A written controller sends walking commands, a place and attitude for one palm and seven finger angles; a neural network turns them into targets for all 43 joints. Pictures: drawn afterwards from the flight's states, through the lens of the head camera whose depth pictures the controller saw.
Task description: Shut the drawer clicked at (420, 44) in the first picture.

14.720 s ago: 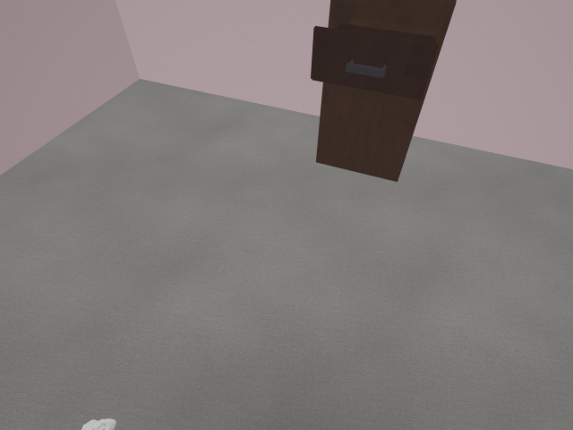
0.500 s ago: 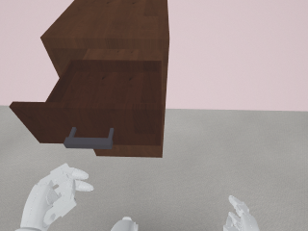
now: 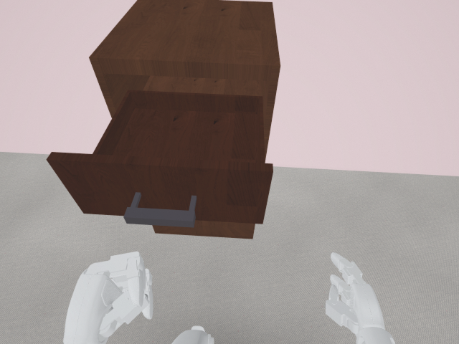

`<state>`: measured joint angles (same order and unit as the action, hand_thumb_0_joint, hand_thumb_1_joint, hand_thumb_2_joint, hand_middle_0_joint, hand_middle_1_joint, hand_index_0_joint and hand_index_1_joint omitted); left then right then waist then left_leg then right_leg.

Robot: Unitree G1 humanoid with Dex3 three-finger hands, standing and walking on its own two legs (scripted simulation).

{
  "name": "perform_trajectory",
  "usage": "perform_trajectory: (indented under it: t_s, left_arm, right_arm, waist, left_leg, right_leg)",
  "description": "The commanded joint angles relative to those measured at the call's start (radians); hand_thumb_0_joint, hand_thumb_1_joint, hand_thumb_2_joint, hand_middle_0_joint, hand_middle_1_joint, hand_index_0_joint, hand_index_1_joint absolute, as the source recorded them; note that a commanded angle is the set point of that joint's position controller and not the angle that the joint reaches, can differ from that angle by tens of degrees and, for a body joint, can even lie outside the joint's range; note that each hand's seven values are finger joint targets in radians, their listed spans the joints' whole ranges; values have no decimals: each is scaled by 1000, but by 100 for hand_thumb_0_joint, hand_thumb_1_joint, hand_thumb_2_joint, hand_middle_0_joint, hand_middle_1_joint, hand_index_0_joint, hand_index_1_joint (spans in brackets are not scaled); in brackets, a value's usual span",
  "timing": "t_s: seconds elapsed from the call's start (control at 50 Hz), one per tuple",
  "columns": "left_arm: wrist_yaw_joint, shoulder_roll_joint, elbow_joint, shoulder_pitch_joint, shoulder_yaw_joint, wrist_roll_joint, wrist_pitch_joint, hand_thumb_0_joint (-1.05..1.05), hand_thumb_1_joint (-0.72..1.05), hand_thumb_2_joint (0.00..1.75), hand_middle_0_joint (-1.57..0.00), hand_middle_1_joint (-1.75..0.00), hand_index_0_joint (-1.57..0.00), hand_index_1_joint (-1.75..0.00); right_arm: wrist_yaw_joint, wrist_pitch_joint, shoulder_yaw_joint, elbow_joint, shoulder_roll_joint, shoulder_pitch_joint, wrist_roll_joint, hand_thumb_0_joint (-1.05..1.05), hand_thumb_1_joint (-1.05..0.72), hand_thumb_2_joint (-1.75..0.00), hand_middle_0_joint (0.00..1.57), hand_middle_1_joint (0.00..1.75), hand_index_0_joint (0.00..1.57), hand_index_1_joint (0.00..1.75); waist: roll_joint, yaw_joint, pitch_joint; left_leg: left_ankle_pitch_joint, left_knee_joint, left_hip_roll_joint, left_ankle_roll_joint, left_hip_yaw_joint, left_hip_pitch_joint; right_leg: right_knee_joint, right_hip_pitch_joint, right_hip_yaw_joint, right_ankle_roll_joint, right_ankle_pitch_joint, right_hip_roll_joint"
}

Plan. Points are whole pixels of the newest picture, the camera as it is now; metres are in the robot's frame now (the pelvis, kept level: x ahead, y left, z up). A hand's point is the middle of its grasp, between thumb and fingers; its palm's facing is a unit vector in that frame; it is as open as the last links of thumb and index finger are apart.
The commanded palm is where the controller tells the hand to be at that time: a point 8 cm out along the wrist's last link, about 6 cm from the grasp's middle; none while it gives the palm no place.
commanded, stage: raise the hand and make a fist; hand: left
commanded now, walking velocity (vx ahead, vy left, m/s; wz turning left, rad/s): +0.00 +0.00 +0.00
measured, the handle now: (163, 208) +0.36 +0.16 +0.02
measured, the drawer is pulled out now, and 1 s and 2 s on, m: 0.30 0.30 0.30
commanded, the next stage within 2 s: bring the fist close to the handle in 0.62 s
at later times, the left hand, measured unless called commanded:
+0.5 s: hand (153, 293) +0.17 +0.12 +0.11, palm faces +0.01 -1.00 -0.04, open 3.2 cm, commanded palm +0.13 +0.18 +0.12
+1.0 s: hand (158, 289) +0.19 +0.12 +0.09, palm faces +0.00 -1.00 -0.03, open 3.2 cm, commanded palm +0.16 +0.18 +0.09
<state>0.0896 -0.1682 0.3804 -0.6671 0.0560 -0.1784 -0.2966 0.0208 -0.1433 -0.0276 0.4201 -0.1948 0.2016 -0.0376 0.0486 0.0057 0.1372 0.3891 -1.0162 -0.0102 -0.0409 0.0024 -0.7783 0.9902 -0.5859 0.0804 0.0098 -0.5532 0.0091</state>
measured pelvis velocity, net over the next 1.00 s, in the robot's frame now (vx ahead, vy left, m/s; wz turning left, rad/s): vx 0.02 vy -0.04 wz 0.02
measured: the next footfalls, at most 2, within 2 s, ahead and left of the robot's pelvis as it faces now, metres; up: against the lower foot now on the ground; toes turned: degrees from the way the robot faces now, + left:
none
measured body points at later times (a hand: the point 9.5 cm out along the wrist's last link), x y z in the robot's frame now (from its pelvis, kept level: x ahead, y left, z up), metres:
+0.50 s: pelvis +0.01 -0.02 +0.01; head +0.01 -0.03 +0.46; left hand +0.17 +0.17 +0.12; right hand +0.18 -0.25 -0.05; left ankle +0.07 +0.09 -0.67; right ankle -0.03 -0.12 -0.67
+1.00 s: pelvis +0.02 -0.04 +0.01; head +0.03 -0.05 +0.46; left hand +0.18 +0.17 +0.09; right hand +0.21 -0.27 -0.05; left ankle +0.07 +0.09 -0.67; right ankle -0.03 -0.12 -0.67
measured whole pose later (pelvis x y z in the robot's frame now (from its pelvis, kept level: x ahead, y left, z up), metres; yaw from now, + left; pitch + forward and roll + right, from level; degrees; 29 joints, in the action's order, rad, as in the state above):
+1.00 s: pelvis +0.02 -0.04 +0.01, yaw +1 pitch +8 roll -1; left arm 0.20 -0.19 0.23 -0.63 -0.05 -0.25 -0.33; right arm 0.04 -0.16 0.00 0.50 -0.24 0.24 -0.04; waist 0.05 0.00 0.14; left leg 0.38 -0.94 -0.02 0.01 -0.02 -0.70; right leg 0.94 -0.52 0.10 0.06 -0.56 0.03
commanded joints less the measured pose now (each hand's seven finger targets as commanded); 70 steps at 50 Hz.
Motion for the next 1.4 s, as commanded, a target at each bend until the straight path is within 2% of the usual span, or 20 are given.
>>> perform_trajectory:
  t_s: [0.0,0.06,0.08,0.16,0.18,0.26,0.28,0.36,0.52,0.62,0.68,0.76,0.82,0.94,1.0,1.08,1.14,1.18,1.36,1.38]
  left_arm:
    - [-23,-33,264,0,6,17,-19,0,90,90,-140,-160,-140,-160]
    - [-46,-56,287,3,-1,35,5,0,90,90,-140,-160,-140,-160]
    - [-50,-34,298,2,21,36,11,0,90,90,-140,-160,-140,-160]
    - [-70,-56,311,-17,1,44,28,0,90,90,-140,-160,-140,-160]
    - [-69,-31,326,-11,30,40,30,0,90,90,-140,-160,-140,-160]
    - [-72,-63,292,-45,-19,34,37,0,90,90,-140,-160,-140,-160]
    - [-67,-42,294,-54,0,30,35,0,90,90,-140,-160,-140,-160]
    - [-60,-84,298,-65,-63,11,7,0,90,90,-140,-160,-140,-160]
    - [0,-90,267,-73,-99,-38,-53,0,90,90,-140,-160,-140,-160]
    - [36,-104,225,-67,-128,-56,-52,0,90,90,-140,-160,-140,-160]
    - [50,-116,214,-68,-157,-60,-53,0,90,90,-140,-160,-140,-160]
    - [75,-137,129,-37,-210,-78,-59,0,90,90,-140,-160,-140,-160]
    - [104,-95,101,9,-164,-85,-76,0,90,90,-140,-160,-140,-160]
    - [112,-112,48,71,-180,-80,-117,0,90,90,-140,-160,-140,-160]
    - [103,-120,9,112,-194,-77,-124,0,90,90,-140,-160,-140,-160]
    - [92,-100,-12,120,-176,-70,-130,0,90,90,-140,-160,-140,-160]
    - [81,-90,-20,167,-146,-60,-136,0,90,90,-140,-160,-140,-160]
    - [63,-91,-43,173,-151,-50,-137,0,90,90,-140,-160,-140,-160]
    - [6,-100,-78,233,-155,-19,-167,0,90,90,-140,-160,-140,-160]
    - [5,-70,-66,247,-123,-19,-172,0,90,90,-140,-160,-140,-160]
  right_arm:
    - [9,-26,48,-184,-133,-35,-4,0,-90,-90,20,30,20,30]
    - [5,-17,40,-193,-135,-36,-3,0,-90,-90,20,30,20,30]
    - [3,-16,35,-202,-133,-35,-2,0,-90,-90,20,30,20,30]
    - [0,-14,35,-206,-135,-39,-4,0,-90,-90,20,30,20,30]
    - [-2,-17,32,-213,-131,-34,-5,0,-90,-90,20,30,20,30]
    - [-1,-21,40,-198,-136,-37,-8,0,-90,-90,20,30,20,30]
    - [-1,-22,39,-201,-134,-35,-7,0,-90,-90,20,30,20,30]
    - [2,-33,50,-183,-135,-36,-9,0,-90,-90,20,30,20,30]
    - [9,-62,62,-145,-134,-37,-15,0,-90,-90,20,30,20,30]
    - [18,-66,66,-127,-133,-38,-19,0,-90,-90,20,30,20,30]
    - [23,-65,66,-115,-125,-41,-18,0,-90,-90,20,30,20,30]
    - [29,-59,70,-90,-130,-49,-17,0,-90,-90,20,30,20,30]
    - [28,-66,64,-90,-135,-45,-14,0,-90,-90,20,30,20,30]
    - [28,-71,67,-77,-140,-44,-7,0,-90,-90,20,30,20,30]
    - [29,-65,68,-71,-143,-45,-4,0,-90,-90,20,30,20,30]
    - [24,-62,69,-73,-144,-48,0,0,-90,-90,20,30,20,30]
    - [21,-61,69,-75,-148,-45,3,0,-90,-90,20,30,20,30]
    - [20,-54,73,-72,-150,-42,8,0,-90,-90,20,30,20,30]
    - [8,-26,73,-74,-155,-43,20,0,-90,-90,20,30,20,30]
    - [6,-26,71,-79,-153,-42,21,0,-90,-90,20,30,20,30]
  waist:
    - [6,-20,68]
    - [29,-15,52]
    - [20,-18,44]
    - [11,-10,38]
    - [-5,-18,40]
    - [-27,-8,29]
    - [-50,-14,26]
    - [-40,-2,36]
    - [-37,-15,35]
    - [-75,-18,27]
    - [-48,-7,33]
    - [-101,-13,18]
    - [-76,-26,25]
    - [-79,-27,60]
    - [-91,-30,65]
    - [-29,-18,101]
    - [-21,-28,118]
    - [-54,-29,124]
    - [-32,-30,168]
    - [-10,-33,185]
  left_leg:
    - [-24,227,-32,1,-90,287]
    - [-4,237,-32,3,-95,289]
    - [13,246,-33,4,-98,287]
    - [16,253,-32,5,-95,286]
    - [14,251,-27,2,-85,288]
    - [1,246,-22,3,-71,272]
    - [-6,242,-19,1,-63,271]
    - [-45,224,-13,-1,-44,266]
    - [-102,184,-1,-5,-21,260]
    - [-113,174,2,-6,-21,253]
    - [-134,178,6,-5,-18,265]
    - [-150,154,9,-2,-22,239]
    - [-156,152,13,-2,-22,244]
    - [-158,135,12,-2,-24,229]
    - [-150,125,11,-1,-24,209]
    - [-170,123,9,-1,-21,221]
    - [-167,113,5,-2,-24,215]
    - [-165,105,2,-2,-28,199]
    - [-141,56,-7,1,-31,140]
    - [-144,52,-8,3,-32,150]
  right_leg:
    - [-166,-108,23,8,119,23]
    - [-172,-101,20,10,108,23]
    - [-172,-102,25,10,98,22]
    - [-186,-84,21,11,94,23]
    - [-194,-78,20,9,95,21]
    - [-215,-60,11,9,94,22]
    - [-219,-61,10,6,98,21]
    - [-233,-41,-6,6,122,20]
    - [-255,-31,-43,-7,205,8]
    - [-279,-13,-72,-20,248,-5]
    - [-284,11,-79,-21,284,-9]
    - [-293,27,-113,-47,389,-26]
    - [-279,11,-105,-47,409,-27]
    - [-256,-6,-105,-40,379,-24]
    - [-247,-19,-106,-38,363,-23]
    - [-213,-37,-79,-20,347,-9]
    - [-187,-71,-63,-12,318,-1]
    - [-172,-86,-59,-12,311,4]
    - [-102,-160,-49,0,255,16]
    - [-87,-175,-41,2,254,16]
